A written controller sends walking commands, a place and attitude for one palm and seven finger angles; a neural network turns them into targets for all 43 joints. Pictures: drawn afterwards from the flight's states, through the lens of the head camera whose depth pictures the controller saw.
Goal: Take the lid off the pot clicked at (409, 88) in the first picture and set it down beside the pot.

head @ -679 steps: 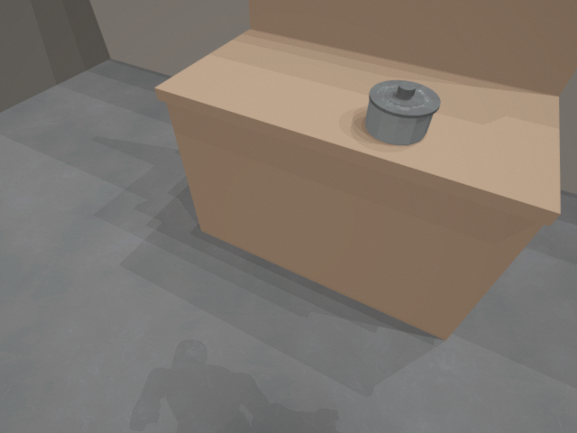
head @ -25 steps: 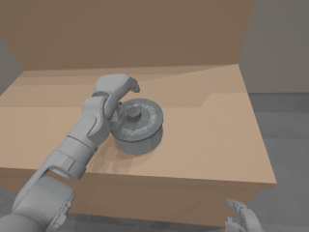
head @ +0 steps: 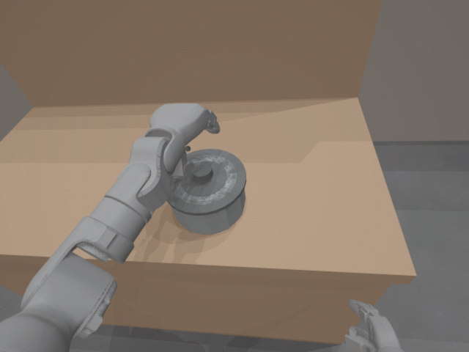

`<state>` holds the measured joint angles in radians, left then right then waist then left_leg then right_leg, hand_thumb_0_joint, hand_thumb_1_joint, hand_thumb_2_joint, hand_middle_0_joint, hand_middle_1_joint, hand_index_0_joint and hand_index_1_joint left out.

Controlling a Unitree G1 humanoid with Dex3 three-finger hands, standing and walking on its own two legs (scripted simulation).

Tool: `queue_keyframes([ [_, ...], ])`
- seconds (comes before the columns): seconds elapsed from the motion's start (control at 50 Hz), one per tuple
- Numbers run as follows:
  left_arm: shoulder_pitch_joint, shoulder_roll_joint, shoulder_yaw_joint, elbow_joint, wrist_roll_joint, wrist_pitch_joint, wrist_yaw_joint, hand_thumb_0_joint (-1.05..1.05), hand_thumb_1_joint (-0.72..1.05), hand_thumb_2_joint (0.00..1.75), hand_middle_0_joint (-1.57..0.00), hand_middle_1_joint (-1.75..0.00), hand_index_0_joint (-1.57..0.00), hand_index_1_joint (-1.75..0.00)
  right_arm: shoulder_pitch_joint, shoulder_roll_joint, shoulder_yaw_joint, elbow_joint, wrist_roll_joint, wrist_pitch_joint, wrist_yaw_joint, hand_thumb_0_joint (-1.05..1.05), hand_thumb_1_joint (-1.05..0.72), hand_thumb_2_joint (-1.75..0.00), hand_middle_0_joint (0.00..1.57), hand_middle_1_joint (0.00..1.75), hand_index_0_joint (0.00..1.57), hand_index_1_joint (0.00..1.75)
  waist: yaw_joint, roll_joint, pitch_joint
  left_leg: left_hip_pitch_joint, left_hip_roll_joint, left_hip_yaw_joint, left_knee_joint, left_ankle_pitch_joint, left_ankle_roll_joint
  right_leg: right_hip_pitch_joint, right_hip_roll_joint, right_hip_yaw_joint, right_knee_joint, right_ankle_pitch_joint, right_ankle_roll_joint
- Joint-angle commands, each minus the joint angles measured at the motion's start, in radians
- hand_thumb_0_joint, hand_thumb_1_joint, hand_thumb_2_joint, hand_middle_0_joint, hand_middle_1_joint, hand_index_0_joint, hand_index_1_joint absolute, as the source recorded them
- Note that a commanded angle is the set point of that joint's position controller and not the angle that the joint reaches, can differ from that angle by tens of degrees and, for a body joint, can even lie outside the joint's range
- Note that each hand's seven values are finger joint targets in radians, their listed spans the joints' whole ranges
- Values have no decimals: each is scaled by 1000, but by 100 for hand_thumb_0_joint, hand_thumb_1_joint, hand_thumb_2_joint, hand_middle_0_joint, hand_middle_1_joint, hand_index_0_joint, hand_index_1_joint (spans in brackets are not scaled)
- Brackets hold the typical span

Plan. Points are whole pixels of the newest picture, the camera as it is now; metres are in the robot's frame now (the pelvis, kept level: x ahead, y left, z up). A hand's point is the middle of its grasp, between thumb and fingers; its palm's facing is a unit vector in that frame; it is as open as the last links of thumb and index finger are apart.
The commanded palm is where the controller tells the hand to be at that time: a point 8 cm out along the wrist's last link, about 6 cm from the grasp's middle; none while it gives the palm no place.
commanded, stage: move the open hand above the knob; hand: left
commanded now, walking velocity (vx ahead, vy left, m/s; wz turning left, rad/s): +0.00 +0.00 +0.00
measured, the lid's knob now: (202, 171) +0.44 +0.08 +0.06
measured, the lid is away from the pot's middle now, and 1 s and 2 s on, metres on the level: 0.00 0.00 0.00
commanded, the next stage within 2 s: lower the open fingers around the knob in 0.78 s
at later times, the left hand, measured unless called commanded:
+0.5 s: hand (188, 167) +0.40 +0.09 +0.12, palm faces -0.23 +0.01 -0.97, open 10.3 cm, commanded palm +0.39 +0.10 +0.20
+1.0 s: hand (186, 155) +0.42 +0.10 +0.13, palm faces -0.22 -0.04 -0.97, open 10.3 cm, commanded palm +0.39 +0.10 +0.19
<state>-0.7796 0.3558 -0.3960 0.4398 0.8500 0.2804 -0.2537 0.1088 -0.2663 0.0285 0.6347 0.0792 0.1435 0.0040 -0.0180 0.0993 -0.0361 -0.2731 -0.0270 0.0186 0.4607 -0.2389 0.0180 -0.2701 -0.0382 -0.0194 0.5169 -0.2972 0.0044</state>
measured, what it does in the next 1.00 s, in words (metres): stands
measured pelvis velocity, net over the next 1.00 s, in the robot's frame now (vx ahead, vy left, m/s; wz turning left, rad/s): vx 0.00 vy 0.00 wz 0.00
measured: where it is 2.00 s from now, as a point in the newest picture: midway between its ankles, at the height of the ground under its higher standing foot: outside the picture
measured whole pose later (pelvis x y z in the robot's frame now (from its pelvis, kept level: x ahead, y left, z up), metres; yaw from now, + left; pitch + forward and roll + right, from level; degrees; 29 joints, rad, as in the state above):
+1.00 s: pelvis +0.00 +0.00 +0.00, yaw +0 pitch +3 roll +1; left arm -0.80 0.31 -0.38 0.52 0.86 0.33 -0.27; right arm 0.11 -0.26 0.04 0.62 0.09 0.17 0.03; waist -0.02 0.10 -0.05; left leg -0.29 -0.03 0.02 0.46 -0.23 0.02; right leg -0.28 -0.04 -0.02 0.52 -0.29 0.01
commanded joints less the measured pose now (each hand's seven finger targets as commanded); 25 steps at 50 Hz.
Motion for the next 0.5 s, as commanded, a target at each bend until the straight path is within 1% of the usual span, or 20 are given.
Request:
queue_keyframes([
  [0.0,-240,7,69,17,8,45,26,0,-30,140,-82,-8,-82,-8,-114,-82,-24,-151,11,-30,32,0,-90,-90,20,30,20,30,11,-208,-239,96,3,0,-25,275,25,56,29,-40,-47,390,-34],
  [0.04,-259,-18,16,-89,18,42,-5,0,-30,140,-82,-8,-82,-8,-159,-82,-29,-190,13,-12,45,0,-90,-90,20,30,20,30,4,-186,-298,122,-4,7,-12,270,30,75,27,-33,-42,398,-32],
  [0.08,-432,50,30,-262,40,30,-20,0,-30,140,-82,-8,-82,-8,-178,-78,-34,-208,7,-5,45,0,-90,-90,20,30,20,30,-7,-145,-396,170,-12,-2,3,299,42,108,24,-20,-32,428,-36],
  [0.1,-517,109,64,-339,38,19,-24,0,-30,140,-82,-8,-82,-8,-180,-75,-37,-213,3,-9,41,0,-90,-90,20,30,20,30,-12,-150,-427,183,-15,-13,13,315,50,126,22,-15,-29,446,-37],
  [0.12,-626,195,112,-413,50,9,-17,0,-30,140,-82,-8,-82,-8,-170,-72,-35,-210,1,-18,34,0,-90,-90,20,30,20,30,-13,-102,-484,220,-17,-21,10,330,54,148,28,-6,-24,459,-36],
  [0.14,-667,236,145,-413,54,1,-7,0,-30,140,-82,-8,-82,-8,-157,-66,-32,-198,-1,-31,26,0,-90,-90,20,30,20,30,-12,-88,-490,241,-16,-31,13,349,55,144,32,-7,-20,463,-39],
  [0.16,-645,279,192,-370,48,-4,7,0,-30,140,-82,-8,-82,-8,-137,-66,-27,-180,-3,-37,16,0,-90,-90,20,30,20,30,-4,-89,-479,232,-13,-34,3,337,54,150,33,-6,-25,443,-38],
  [0.18,-607,296,219,-278,45,-1,18,0,-30,140,-82,-8,-82,-8,-123,-68,-18,-155,-4,-38,7,0,-90,-90,20,30,20,30,-1,-112,-423,200,-10,-28,-11,303,50,135,35,-12,-35,416,-37],
  [0.2,-559,337,274,-214,34,-2,34,0,-30,140,-82,-8,-82,-8,-99,-80,-17,-136,-4,-37,1,0,-90,-90,20,30,20,30,8,-148,-392,167,-5,-27,-25,284,46,146,32,-12,-45,396,-37],
  [0.22,-503,233,198,-117,33,11,41,0,-30,140,-82,-8,-82,-8,-117,-66,-5,-129,-1,-35,-1,0,-90,-90,20,30,20,30,7,-152,-314,135,-2,-14,-38,261,38,103,34,-23,-47,362,-35],
  [0.26,-372,132,151,-21,22,36,50,0,-30,140,-82,-8,-82,-8,-119,-70,-5,-126,4,-29,11,0,-90,-90,20,30,20,30,18,-202,-239,95,7,-14,-47,247,25,64,32,-39,-51,339,-34],
  [0.28,-330,95,128,-36,17,40,46,0,-30,140,-82,-8,-82,-8,-132,-73,-10,-143,3,-26,19,0,-90,-90,20,30,20,30,26,-186,-256,101,6,-9,-43,240,24,68,28,-35,-53,336,-33],
  [0.3,-272,66,114,-34,14,38,36,0,-30,140,-82,-8,-82,-8,-144,-78,-18,-160,6,-23,28,0,-90,-90,20,30,20,30,25,-204,-267,103,3,-5,-30,263,24,82,26,-33,-47,364,-37],
  [0.32,-259,33,74,-67,18,39,24,0,-30,140,-82,-8,-82,-8,-161,-77,-17,-178,6,-17,36,0,-90,-90,20,30,20,30,24,-197,-302,114,1,1,-29,268,24,98,25,-33,-42,378,-33],
  [0.34,-289,23,48,-117,28,39,11,0,-30,140,-82,-8,-82,-8,-179,-75,-21,-192,9,-9,41,0,-90,-90,20,30,20,30,16,-171,-316,124,-1,2,-19,259,27,90,25,-29,-42,373,-35],
  [0.36,-334,13,27,-163,36,39,1,0,-30,140,-82,-8,-82,-8,-185,-72,-25,-199,9,-3,43,0,-90,-90,20,30,20,30,6,-169,-337,137,-4,2,-10,267,32,91,25,-28,-40,382,-36],
  [0.4,-494,103,68,-289,48,27,-7,0,-30,140,-82,-8,-82,-8,-186,-74,-31,-205,3,-2,39,0,-90,-90,20,30,20,30,-5,-160,-397,163,-7,-10,-4,269,43,111,23,-19,-39,382,-39],
  [0.44,-622,200,125,-348,52,21,1,0,-30,140,-82,-8,-82,-8,-173,-67,-27,-197,1,-20,23,0,-90,-90,20,30,20,30,-7,-99,-447,206,-14,-23,-3,285,52,129,29,-9,-33,397,-39],
  [0.46,-644,249,169,-339,52,14,9,0,-30,140,-82,-8,-82,-8,-155,-67,-24,-178,-1,-28,14,0,-90,-90,20,30,20,30,-6,-113,-457,216,-11,-30,-5,296,51,136,32,-10,-32,403,-38],
  [0.48,-610,246,175,-287,46,14,14,0,-30,140,-82,-8,-82,-8,-147,-65,-18,-167,-1,-33,8,0,-90,-90,20,30,20,30,-2,-103,-425,203,-11,-27,-12,290,50,122,32,-10,-37,393,-38],
])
